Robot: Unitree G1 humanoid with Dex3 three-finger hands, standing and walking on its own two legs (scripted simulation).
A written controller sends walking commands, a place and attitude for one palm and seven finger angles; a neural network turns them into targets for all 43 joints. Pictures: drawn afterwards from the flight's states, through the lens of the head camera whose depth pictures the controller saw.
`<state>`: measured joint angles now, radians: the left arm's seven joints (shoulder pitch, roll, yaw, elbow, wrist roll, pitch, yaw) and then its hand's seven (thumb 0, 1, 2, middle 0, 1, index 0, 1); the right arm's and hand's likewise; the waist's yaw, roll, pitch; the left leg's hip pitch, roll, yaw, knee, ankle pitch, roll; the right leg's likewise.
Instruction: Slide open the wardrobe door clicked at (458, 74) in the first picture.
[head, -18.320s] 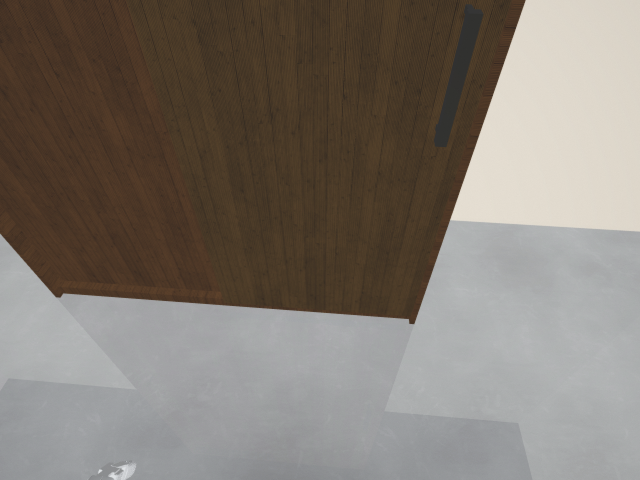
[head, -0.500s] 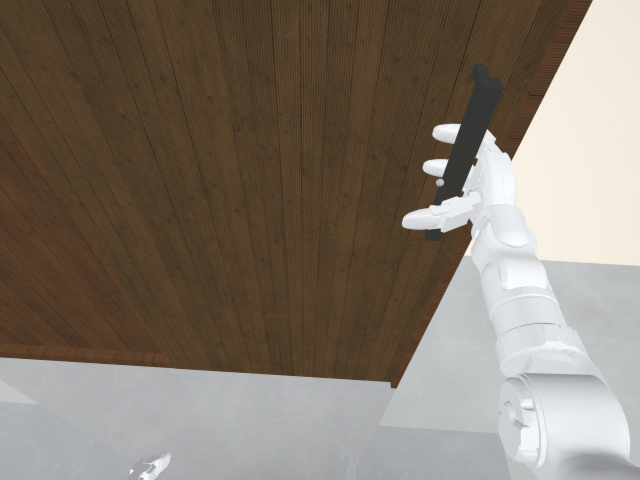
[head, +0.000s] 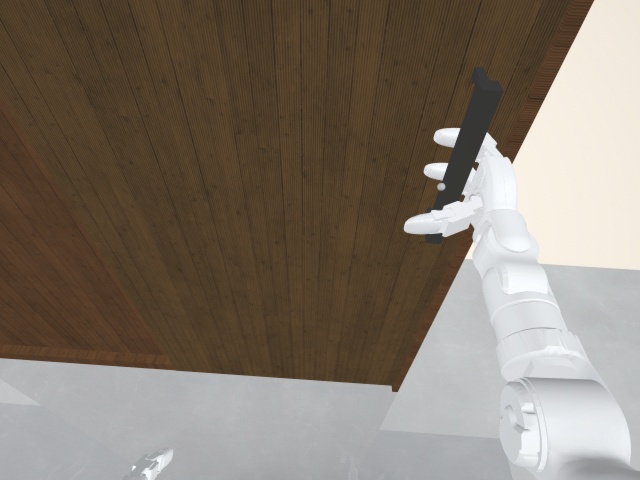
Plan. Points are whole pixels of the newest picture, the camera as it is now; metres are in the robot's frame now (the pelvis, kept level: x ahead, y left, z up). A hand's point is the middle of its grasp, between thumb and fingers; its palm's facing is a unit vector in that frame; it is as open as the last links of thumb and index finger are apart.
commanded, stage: grip the handle and tug to test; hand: right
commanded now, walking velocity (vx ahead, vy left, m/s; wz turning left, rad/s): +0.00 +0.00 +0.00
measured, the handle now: (453, 165) +0.49 -0.12 +0.15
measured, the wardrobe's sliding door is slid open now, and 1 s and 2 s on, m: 0.00 0.00 0.00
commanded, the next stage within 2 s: tug the door sideways, standing still in 1.40 s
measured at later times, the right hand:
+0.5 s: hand (442, 184) +0.45 -0.10 +0.16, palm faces -0.06 +1.00 +0.01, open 8.1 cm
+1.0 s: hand (440, 185) +0.45 -0.09 +0.16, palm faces -0.05 +1.00 +0.01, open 5.3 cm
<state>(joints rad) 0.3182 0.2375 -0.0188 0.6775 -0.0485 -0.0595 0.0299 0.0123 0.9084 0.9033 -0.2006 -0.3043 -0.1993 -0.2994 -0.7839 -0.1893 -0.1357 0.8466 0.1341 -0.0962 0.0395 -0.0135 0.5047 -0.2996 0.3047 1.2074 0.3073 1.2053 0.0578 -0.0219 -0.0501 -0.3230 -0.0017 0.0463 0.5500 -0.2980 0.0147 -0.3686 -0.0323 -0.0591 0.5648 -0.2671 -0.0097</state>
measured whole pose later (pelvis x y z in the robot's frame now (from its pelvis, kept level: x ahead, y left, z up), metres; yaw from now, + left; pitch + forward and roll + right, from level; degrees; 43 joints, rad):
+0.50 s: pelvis +0.00 +0.00 +0.00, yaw +0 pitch +4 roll +0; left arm 0.33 0.24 -0.02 0.68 -0.05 -0.05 0.03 0.01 0.91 0.90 -0.20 -0.30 -0.20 -0.30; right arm -0.78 -0.18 -0.13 0.83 0.14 -0.09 0.04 0.00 -0.31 -0.65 0.40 1.32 0.40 1.32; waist 0.06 -0.02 -0.06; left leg -0.33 0.00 0.04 0.55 -0.30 0.01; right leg -0.37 -0.03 -0.06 0.57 -0.27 -0.01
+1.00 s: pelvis +0.00 +0.00 +0.00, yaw +0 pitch +4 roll +0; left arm 0.31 0.24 -0.02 0.68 -0.04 -0.04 0.03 0.01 0.91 0.90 -0.20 -0.30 -0.20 -0.30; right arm -0.78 -0.18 -0.14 0.83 0.13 -0.08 0.03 0.01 -0.73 -0.85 0.42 1.40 0.43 1.40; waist 0.06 -0.02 -0.05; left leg -0.31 0.00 0.04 0.54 -0.29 0.01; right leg -0.36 -0.03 -0.06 0.55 -0.27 -0.01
